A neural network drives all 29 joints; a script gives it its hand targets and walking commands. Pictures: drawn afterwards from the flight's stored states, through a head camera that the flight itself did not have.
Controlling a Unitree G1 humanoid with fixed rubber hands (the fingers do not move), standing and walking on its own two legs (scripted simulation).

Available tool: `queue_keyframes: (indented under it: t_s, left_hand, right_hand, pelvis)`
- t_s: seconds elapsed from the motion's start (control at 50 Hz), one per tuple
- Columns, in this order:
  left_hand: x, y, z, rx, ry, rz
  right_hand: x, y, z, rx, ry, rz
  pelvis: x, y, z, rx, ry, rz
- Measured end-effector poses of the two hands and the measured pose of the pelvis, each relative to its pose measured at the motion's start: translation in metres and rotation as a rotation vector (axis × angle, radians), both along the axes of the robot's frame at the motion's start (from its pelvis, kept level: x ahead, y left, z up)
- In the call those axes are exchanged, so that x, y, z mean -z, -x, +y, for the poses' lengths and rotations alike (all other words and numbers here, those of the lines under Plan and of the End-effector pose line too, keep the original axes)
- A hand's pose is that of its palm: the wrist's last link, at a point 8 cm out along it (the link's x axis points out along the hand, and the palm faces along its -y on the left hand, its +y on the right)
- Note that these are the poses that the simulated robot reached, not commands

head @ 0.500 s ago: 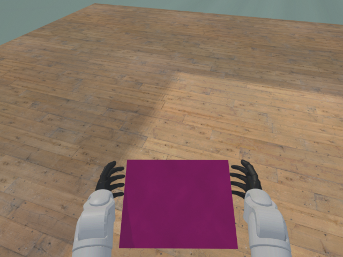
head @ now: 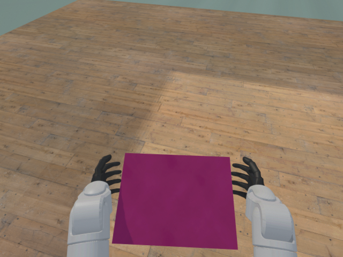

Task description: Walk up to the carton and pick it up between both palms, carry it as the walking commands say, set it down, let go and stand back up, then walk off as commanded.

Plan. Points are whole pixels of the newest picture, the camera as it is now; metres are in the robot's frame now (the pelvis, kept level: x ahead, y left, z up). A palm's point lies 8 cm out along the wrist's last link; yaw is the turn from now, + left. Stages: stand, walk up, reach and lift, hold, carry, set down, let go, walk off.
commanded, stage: carry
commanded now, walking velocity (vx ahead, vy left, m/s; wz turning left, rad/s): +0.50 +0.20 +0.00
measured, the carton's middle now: (175, 201) +0.29 +0.00 -0.05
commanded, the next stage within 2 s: none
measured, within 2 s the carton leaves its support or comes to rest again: neither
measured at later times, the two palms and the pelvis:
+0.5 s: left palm (91, 108) +0.53 +0.25 +0.06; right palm (200, 109) +0.53 -0.09 +0.06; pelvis +0.27 +0.09 -0.02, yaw -1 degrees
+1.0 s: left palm (94, 59) +0.83 +0.30 +0.08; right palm (177, 60) +0.82 -0.03 +0.07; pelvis +0.56 +0.14 -0.01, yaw +0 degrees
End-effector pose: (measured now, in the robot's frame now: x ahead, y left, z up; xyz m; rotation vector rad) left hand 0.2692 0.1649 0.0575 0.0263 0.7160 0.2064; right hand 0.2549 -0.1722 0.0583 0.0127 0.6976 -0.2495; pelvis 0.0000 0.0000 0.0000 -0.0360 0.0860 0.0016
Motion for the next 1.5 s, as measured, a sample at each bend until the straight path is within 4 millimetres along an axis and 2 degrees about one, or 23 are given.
queue_keyframes:
  t_s: [0.1, 0.14, 0.22, 0.3, 0.4, 0.46, 0.52, 0.58, 0.68, 0.78, 0.86, 0.92, 1.0, 1.08, 1.14, 1.22, 1.28, 1.34, 1.42, 1.5]
  left_hand:
    - [0.008, -0.047, -0.001, 0.008, -0.018, -0.032]
    - [0.008, -0.059, 0.002, -0.014, -0.019, -0.048]
    - [0.002, -0.077, 0.017, -0.068, 0.001, -0.005]
    - [0.003, -0.114, 0.033, -0.074, 0.014, 0.051]
    - [0.004, -0.186, 0.056, -0.038, -0.013, 0.020]
    - [-0.002, -0.234, 0.072, -0.022, -0.011, -0.049]
    - [-0.004, -0.281, 0.090, -0.005, 0.008, -0.120]
    - [0.004, -0.317, 0.106, -0.012, 0.038, -0.062]
    - [-0.001, -0.368, 0.116, -0.005, 0.058, 0.026]
    - [-0.018, -0.431, 0.119, 0.023, 0.040, 0.002]
    - [-0.026, -0.484, 0.119, 0.022, 0.012, -0.039]
    - [-0.021, -0.521, 0.122, 0.004, -0.009, -0.040]
    - [-0.018, -0.556, 0.137, -0.061, -0.008, 0.043]
    - [-0.026, -0.602, 0.150, -0.111, -0.025, 0.070]
    - [-0.033, -0.644, 0.161, -0.125, -0.031, 0.053]
    - [-0.036, -0.708, 0.180, -0.110, -0.020, 0.020]
    - [-0.029, -0.760, 0.197, -0.078, -0.001, -0.003]
    - [-0.012, -0.814, 0.215, -0.044, 0.017, -0.014]
    - [0.003, -0.859, 0.231, -0.046, 0.034, 0.083]
    - [-0.004, -0.906, 0.239, -0.045, 0.018, 0.087]
  right_hand:
    - [0.011, -0.048, 0.000, 0.011, -0.002, -0.029]
    - [0.012, -0.067, 0.004, 0.020, -0.015, -0.045]
    - [0.004, -0.104, 0.019, -0.020, -0.033, -0.004]
    - [0.007, -0.150, 0.034, -0.053, -0.024, 0.048]
    - [0.014, -0.215, 0.056, -0.042, -0.009, 0.012]
    - [0.007, -0.252, 0.073, -0.010, -0.011, -0.057]
    - [-0.001, -0.289, 0.092, 0.033, -0.015, -0.126]
    - [-0.001, -0.318, 0.108, 0.047, -0.012, -0.070]
    - [-0.009, -0.360, 0.120, 0.090, 0.009, 0.021]
    - [-0.020, -0.417, 0.122, 0.104, -0.010, -0.001]
    - [-0.020, -0.472, 0.122, 0.097, -0.032, -0.040]
    - [-0.011, -0.518, 0.126, 0.083, -0.043, -0.040]
    - [-0.011, -0.569, 0.141, 0.056, -0.027, 0.040]
    - [-0.017, -0.626, 0.157, 0.038, -0.025, 0.065]
    - [-0.022, -0.669, 0.169, 0.038, -0.031, 0.046]
    - [-0.024, -0.725, 0.188, 0.057, -0.034, 0.012]
    - [-0.020, -0.768, 0.204, 0.084, -0.026, -0.013]
    - [-0.011, -0.811, 0.222, 0.108, -0.006, -0.023]
    - [-0.004, -0.853, 0.239, 0.131, 0.024, 0.071]
    - [-0.009, -0.899, 0.249, 0.145, 0.022, 0.079]
  pelvis:
    - [0.013, -0.041, 0.003, -0.008, -0.004, 0.004]
    - [0.020, -0.058, 0.004, -0.018, -0.015, 0.001]
    - [0.010, -0.095, 0.008, -0.020, -0.036, -0.012]
    - [-0.004, -0.136, 0.021, -0.016, -0.077, -0.022]
    - [-0.005, -0.192, 0.051, -0.005, -0.099, -0.035]
    - [0.004, -0.234, 0.073, 0.006, -0.091, -0.038]
    - [0.025, -0.281, 0.099, 0.028, -0.084, -0.041]
    - [0.023, -0.315, 0.115, 0.043, -0.090, -0.033]
    - [0.005, -0.365, 0.131, 0.064, -0.053, -0.014]
    - [-0.001, -0.423, 0.139, 0.065, -0.048, -0.012]
    - [0.009, -0.478, 0.139, 0.052, -0.057, -0.037]
    - [0.020, -0.517, 0.138, 0.028, -0.052, -0.048]
    - [0.007, -0.562, 0.141, 0.008, -0.061, -0.044]
    - [-0.008, -0.606, 0.151, 0.006, -0.089, -0.038]
    - [-0.013, -0.641, 0.163, 0.010, -0.104, -0.037]
    - [-0.008, -0.695, 0.187, 0.016, -0.100, -0.041]
    - [0.005, -0.743, 0.210, 0.033, -0.087, -0.049]
    - [0.022, -0.790, 0.233, 0.048, -0.091, -0.054]
    - [0.011, -0.836, 0.250, 0.066, -0.072, -0.032]
    - [0.002, -0.882, 0.262, 0.071, -0.058, -0.018]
